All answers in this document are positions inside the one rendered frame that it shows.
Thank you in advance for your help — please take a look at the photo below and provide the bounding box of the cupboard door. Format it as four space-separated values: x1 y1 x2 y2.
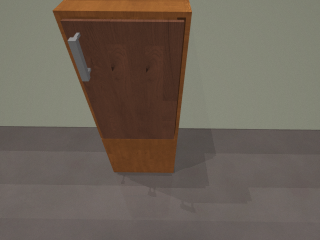
60 18 185 140

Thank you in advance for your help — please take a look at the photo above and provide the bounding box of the handle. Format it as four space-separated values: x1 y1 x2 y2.
67 32 91 82

